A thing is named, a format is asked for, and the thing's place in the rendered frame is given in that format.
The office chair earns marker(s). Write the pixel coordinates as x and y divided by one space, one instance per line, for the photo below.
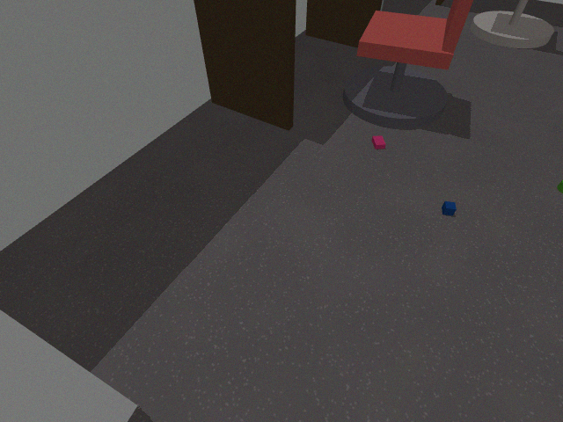
397 97
512 29

